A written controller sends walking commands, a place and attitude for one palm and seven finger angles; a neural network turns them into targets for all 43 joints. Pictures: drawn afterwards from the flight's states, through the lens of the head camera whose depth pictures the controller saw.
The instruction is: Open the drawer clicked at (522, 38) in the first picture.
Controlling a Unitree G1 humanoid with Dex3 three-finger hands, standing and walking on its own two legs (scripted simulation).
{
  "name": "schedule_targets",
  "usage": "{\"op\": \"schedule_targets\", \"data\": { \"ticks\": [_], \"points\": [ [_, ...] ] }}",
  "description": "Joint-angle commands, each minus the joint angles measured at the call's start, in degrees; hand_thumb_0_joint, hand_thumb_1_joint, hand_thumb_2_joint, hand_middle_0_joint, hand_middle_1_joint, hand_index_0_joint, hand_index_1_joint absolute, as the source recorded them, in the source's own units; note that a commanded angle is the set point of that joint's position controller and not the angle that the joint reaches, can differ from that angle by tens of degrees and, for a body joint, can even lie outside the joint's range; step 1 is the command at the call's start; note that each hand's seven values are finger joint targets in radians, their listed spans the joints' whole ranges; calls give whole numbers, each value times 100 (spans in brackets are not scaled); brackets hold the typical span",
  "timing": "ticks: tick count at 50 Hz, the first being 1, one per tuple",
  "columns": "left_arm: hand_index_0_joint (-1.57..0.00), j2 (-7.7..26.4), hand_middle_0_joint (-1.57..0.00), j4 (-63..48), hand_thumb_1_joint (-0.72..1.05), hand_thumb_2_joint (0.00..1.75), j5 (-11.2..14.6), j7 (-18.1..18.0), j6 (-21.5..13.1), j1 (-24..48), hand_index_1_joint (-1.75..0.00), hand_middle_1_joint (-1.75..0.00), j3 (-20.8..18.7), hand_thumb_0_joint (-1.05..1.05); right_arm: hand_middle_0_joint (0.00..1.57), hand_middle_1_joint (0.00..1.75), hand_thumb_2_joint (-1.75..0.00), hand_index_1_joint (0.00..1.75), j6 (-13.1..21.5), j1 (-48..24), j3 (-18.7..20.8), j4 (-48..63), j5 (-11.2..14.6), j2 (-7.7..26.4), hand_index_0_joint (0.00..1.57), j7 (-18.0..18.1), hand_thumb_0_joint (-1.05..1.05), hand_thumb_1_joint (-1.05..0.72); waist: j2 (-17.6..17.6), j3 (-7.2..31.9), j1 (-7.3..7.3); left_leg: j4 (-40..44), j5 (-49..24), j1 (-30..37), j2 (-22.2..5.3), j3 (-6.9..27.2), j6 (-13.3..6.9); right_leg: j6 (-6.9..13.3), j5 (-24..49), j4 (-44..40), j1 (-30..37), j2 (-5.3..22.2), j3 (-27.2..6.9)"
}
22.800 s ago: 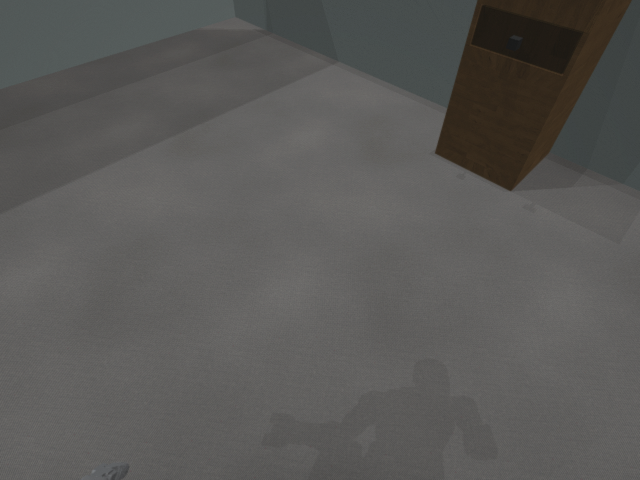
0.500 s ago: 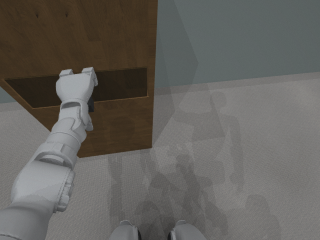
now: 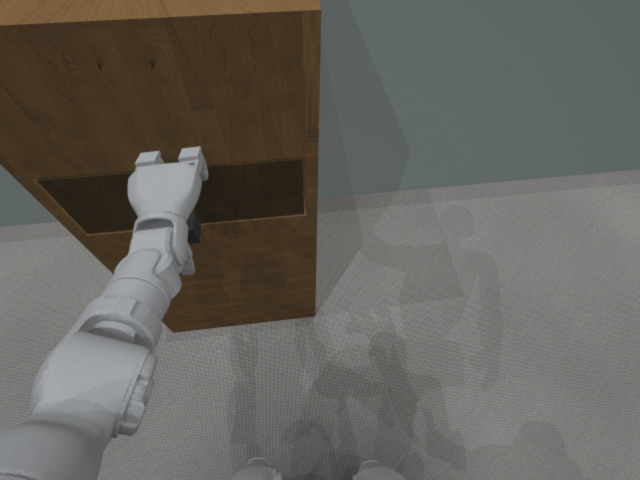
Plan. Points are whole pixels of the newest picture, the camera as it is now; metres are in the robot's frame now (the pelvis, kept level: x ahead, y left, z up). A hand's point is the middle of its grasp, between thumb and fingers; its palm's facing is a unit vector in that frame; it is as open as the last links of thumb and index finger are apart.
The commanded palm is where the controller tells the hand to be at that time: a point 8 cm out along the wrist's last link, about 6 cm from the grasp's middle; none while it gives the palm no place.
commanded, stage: re-aim the fingers above the handle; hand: left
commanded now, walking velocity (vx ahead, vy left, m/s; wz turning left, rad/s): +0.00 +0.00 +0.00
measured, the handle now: (186, 217) +0.52 +0.18 -0.07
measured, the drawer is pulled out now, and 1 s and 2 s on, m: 0.00 0.00 0.00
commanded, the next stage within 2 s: lower the fingers behind the handle in 1.66 s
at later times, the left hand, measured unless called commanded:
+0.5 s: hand (178, 212) +0.48 +0.17 +0.00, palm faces -0.04 -0.03 -1.00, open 13.7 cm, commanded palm +0.47 +0.17 +0.05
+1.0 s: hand (178, 211) +0.48 +0.17 +0.00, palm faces -0.01 -0.02 -1.00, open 13.5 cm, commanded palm +0.49 +0.18 +0.04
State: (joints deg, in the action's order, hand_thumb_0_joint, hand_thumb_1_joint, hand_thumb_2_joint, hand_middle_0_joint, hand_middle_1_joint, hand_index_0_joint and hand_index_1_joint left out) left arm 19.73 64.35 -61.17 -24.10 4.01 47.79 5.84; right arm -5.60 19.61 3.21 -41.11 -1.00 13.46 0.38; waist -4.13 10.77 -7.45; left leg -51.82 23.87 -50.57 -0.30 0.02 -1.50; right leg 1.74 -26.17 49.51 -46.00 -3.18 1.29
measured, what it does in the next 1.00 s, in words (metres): stands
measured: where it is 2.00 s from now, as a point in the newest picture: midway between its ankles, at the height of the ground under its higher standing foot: outside the picture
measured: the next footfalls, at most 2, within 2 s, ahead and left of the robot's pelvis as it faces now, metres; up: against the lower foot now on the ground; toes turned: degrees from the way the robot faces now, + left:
none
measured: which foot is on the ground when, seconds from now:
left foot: down 0.00-1.00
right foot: down 0.00-1.00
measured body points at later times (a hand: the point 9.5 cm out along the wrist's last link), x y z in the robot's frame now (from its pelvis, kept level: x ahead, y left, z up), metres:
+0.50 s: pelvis -0.01 +0.00 +0.00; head +0.09 +0.00 +0.43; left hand +0.48 +0.17 +0.05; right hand -0.04 -0.26 -0.13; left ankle -0.01 +0.10 -0.69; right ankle -0.04 -0.10 -0.69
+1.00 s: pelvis -0.04 +0.01 -0.02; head +0.08 +0.01 +0.42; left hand +0.48 +0.17 +0.05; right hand -0.06 -0.26 -0.14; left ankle -0.01 +0.10 -0.69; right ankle -0.04 -0.10 -0.69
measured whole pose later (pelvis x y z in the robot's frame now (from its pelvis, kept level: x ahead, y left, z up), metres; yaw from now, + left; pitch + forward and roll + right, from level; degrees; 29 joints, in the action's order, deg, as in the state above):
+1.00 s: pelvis -0.04 +0.01 -0.02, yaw +0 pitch +25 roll -3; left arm 23.7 74.3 -63.3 -26.6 4.7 58.8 4.4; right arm -3.1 21.1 0.4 -40.9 -0.6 14.6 1.9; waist -4.1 9.8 -11.5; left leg -57.0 22.0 -59.6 -0.3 0.1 -2.4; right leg 0.9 -24.5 54.7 -54.9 -3.1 1.7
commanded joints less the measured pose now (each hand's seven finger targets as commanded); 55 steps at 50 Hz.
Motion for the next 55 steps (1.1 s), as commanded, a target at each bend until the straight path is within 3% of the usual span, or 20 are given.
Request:
{"op": "schedule_targets", "data": {
  "ticks": [1, 3, 6, 9, 11, 13, 16, 17, 21, 22, 24, 26, 28, 29, 31, 33, 35, 51, 52, 55],
  "points": [
    [-30, 1174, -30, -1032, -50, 30, -81, -270, -65, 2566, -120, -120, -264, 0, 20, 30, -90, 30, 69, 955, 300, 229, -34, 875, 20, 91, 0, -90, 51, 2412, -256, 147, -2563, 1831, 128, -39, -129, -54, 2963, -482, 947, -67, -96],
    [-30, 1459, -30, -1022, -50, 30, -116, -301, -57, 2611, -120, -120, -453, 0, 20, 30, -90, 30, 67, 977, 296, 206, -24, 902, 20, 97, 0, -90, 89, 2457, -213, 145, -2483, 1745, 123, -38, -124, -53, 2913, -451, 993, -65, -97],
    [-30, 1434, -30, -1071, -50, 30, -148, -328, -50, 2552, -120, -120, -458, 0, 20, 30, -90, 30, 85, 986, 317, 217, -26, 891, 20, 94, 0, -90, 9, 2639, -191, 138, -2612, 1896, 110, -26, -117, -47, 2896, -433, 969, -83, -73],
    [-30, 1313, -30, -933, -50, 30, -124, -332, 0, 2606, -120, -120, -346, 0, 20, 30, -90, 30, 106, 1026, 318, 181, -13, 912, 20, 83, 0, -90, 47, 2351, -233, 180, -2371, 1783, 111, -27, -121, -30, 2650, -490, 853, -104, -60],
    [-30, 1209, -30, -1134, -50, 30, -85, -325, -55, 2783, -120, -120, -278, 0, 20, 30, -90, 30, 143, 1039, 336, 162, -10, 904, 20, 67, 0, -90, -107, 2595, -263, 179, -2504, 2058, 86, 0, -118, -39, 2618, -496, 756, -114, -55],
    [-30, 1447, -30, -951, -50, 30, -104, -312, -25, 2739, -120, -120, -407, 0, 20, 30, -90, 30, 137, 1053, 314, 135, 2, 935, 20, 90, 0, -90, 46, 2425, -264, 201, -2320, 1880, 89, 17, -123, -39, 2471, -517, 746, -116, -61],
    [-30, 1195, -30, -843, -50, 30, -118, -310, -27, 2725, -120, -120, -238, 0, 20, 30, -90, 30, 176, 1078, 315, 115, 0, 918, 20, 83, 0, -90, 12, 2403, -290, 211, -2327, 1917, 81, 33, -119, -27, 2370, -507, 621, -128, -31],
    [-30, 1245, -30, -672, -50, 30, -101, -306, 15, 2657, -120, -120, -299, 0, 20, 30, -90, 30, 181, 1076, 312, 99, 2, 935, 20, 78, 0, -90, 36, 2132, -286, 230, -2173, 1798, 80, 30, -121, -13, 2232, -535, 548, -136, -17],
    [-30, 1311, -30, -707, -50, 30, -126, -309, 19, 2925, -120, -120, -270, 0, 20, 30, -90, 30, 219, 1127, 297, 110, 2, 951, 20, 82, 0, -90, 11, 2407, -337, 209, -2179, 1852, 79, 76, -121, -26, 2155, -484, 497, -130, -20],
    [-30, 1236, -30, -564, -50, 30, -120, -303, 55, 2920, -120, -120, -225, 0, 20, 30, -90, 30, 227, 1122, 295, 87, -3, 951, 20, 79, 0, -90, -36, 2165, -373, 205, -2072, 1798, 73, 65, -122, -11, 2049, -510, 363, -142, -5],
    [-30, 1382, -30, -512, -50, 30, -129, -309, 69, 2892, -120, -120, -321, 0, 20, 30, -90, 30, 238, 1150, 285, 93, -2, 965, 20, 84, 0, -90, 64, 2253, -338, 195, -2019, 1722, 84, 65, -132, -19, 2021, -497, 444, -140, -15],
    [-30, 1375, -30, -526, -50, 30, -111, -295, 68, 3088, -120, -120, -269, 0, 20, 30, -90, 30, 259, 1145, 268, 95, -2, 965, 20, 87, 0, -90, -35, 2258, -414, 186, -1975, 1715, 77, 69, -134, -39, 1967, -491, 352, -130, -17],
    [-30, 1648, -30, -404, -50, 30, -132, -294, 113, 3006, -120, -120, -438, 0, 20, 30, -90, 30, 242, 1143, 237, 110, 3, 990, 20, 105, 0, -90, 73, 2227, -359, 185, -1891, 1540, 95, 62, -144, -40, 1965, -482, 455, -126, -37],
    [-30, 1429, -30, -417, -50, 30, -119, -278, 122, 3011, -120, -120, -285, 0, 20, 30, -90, 30, 252, 1148, 243, 140, -4, 969, 20, 104, 0, -90, 36, 2183, -388, 188, -1908, 1581, 98, 51, -141, -31, 1980, -486, 428, -133, -16],
    [-30, 1892, -30, -439, -50, 30, -166, -288, 113, 3230, -120, -120, -551, 0, 20, 30, -90, 30, 241, 1157, 216, 134, 4, 1018, 20, 136, 0, -90, -35, 2317, -379, 151, -1964, 1597, 90, 73, -140, -41, 1947, -434, 375, -123, -22],
    [-30, 1876, -30, -307, -50, 30, -182, -299, 139, 3429, -120, -120, -461, 0, 20, 30, -90, 30, 256, 1146, 186, 141, 4, 1014, 20, 171, 0, -90, 61, 2077, -499, 130, -1681, 1384, 96, 68, -169, -67, 1716, -473, 230, -122, -32],
    [-30, 1981, -30, -114, -50, 30, -152, -301, 183, 3415, -120, -120, -531, 0, 20, 30, -90, 30, 264, 1131, 150, 136, -2, 1035, 20, 173, 0, -90, 80, 1950, -495, 149, -1533, 1251, 100, 84, -166, -53, 1560, -468, 195, -120, -19],
    [-30, 2278, -30, 172, -50, 30, -216, -267, 370, 4088, -120, -120, -434, 0, 20, 30, -90, 30, 342, 1153, 33, 245, 11, 1113, 20, 278, 0, -90, -75, 2170, -681, 43, -742, 936, 90, 158, -185, -85, 761, -364, -274, -102, 9],
    [-30, 2366, -30, 232, -50, 30, -203, -251, 380, 3998, -120, -120, -505, 0, 20, 30, -90, 30, 344, 1157, 14, 241, 8, 1120, 20, 275, 0, -90, -126, 2161, -610, 46, -752, 889, 94, 149, -181, -75, 772, -347, -226, -106, 8],
    [-30, 2507, -30, 263, -50, 30, -164, -188, 369, 4011, -120, -120, -571, 0, 20, 30, -90, 30, 345, 1136, -18, 267, 12, 1122, 20, 293, 0, -90, 5, 2146, -619, 31, -629, 723, 101, 157, -197, -82, 691, -351, -152, -103, -11]
  ]
}}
